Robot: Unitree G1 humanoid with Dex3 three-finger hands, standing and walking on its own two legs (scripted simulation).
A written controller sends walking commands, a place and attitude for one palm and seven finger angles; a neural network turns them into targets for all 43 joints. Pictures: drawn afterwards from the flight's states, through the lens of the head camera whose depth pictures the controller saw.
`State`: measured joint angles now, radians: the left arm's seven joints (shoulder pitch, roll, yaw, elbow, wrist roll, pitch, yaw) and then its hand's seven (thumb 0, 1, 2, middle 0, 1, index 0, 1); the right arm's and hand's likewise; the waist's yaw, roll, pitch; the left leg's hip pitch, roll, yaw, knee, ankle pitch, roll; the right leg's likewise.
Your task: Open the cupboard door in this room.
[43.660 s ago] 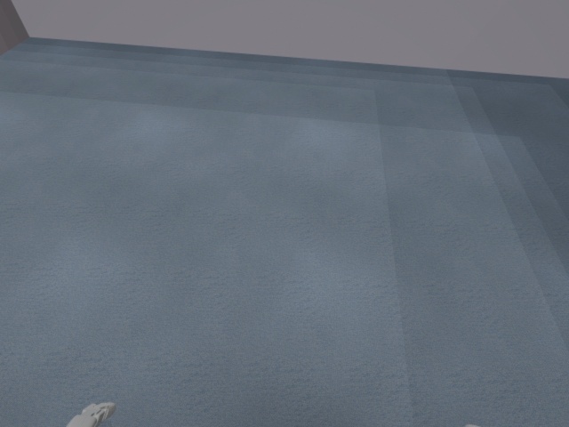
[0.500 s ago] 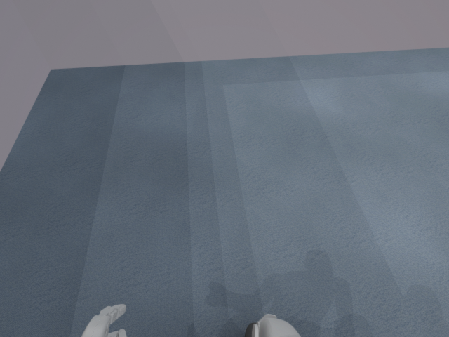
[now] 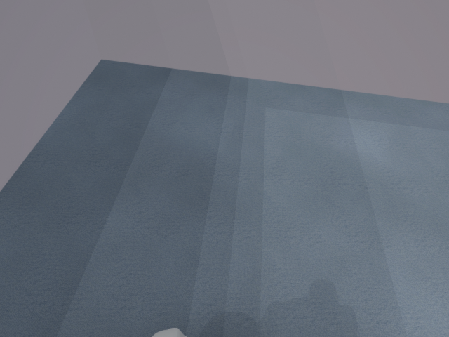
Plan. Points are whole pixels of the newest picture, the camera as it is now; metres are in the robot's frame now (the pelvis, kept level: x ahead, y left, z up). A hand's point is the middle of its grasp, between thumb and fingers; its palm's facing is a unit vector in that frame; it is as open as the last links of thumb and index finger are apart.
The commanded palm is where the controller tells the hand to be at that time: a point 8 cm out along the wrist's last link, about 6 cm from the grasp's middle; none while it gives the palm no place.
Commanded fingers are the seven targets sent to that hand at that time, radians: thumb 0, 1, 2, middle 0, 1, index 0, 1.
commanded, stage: turn to face it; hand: left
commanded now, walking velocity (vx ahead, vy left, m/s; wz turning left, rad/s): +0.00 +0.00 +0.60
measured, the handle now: out of the picture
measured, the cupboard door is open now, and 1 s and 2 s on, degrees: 45 45 45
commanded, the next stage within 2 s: none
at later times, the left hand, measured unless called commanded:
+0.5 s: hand out of the picture +0.07 +0.16 -0.13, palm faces +0.28 -0.91 -0.31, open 7.4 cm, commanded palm none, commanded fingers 0.00 0.90 0.90 -0.20 -0.30 -0.20 -0.30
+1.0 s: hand out of the picture -0.04 +0.16 -0.16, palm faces +0.60 -0.76 -0.27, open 7.4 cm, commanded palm none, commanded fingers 0.00 0.90 0.90 -0.20 -0.30 -0.20 -0.30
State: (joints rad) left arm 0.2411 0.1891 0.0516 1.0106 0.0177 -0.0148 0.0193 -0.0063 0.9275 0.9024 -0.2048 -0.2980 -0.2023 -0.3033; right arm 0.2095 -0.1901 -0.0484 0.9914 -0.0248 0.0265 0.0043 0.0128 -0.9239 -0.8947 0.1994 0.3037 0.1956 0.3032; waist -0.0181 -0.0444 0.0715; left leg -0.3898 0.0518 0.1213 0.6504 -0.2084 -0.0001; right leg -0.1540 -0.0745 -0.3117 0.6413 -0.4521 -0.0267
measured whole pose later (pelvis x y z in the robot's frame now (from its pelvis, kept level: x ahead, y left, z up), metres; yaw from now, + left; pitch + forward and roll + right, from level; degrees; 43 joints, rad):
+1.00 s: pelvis +0.04 -0.07 +0.01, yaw +36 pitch +0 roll +0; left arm 0.19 0.27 0.07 0.91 0.02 0.06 0.01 0.01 0.91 0.90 -0.20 -0.30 -0.20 -0.30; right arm 0.12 -0.21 -0.05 0.90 -0.02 0.04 0.00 0.01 -0.90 -0.89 0.20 0.30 0.20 0.30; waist 0.02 -0.04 0.10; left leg -0.29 -0.01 0.00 0.55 -0.27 0.01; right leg -0.49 -0.10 -0.03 1.07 -0.44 0.09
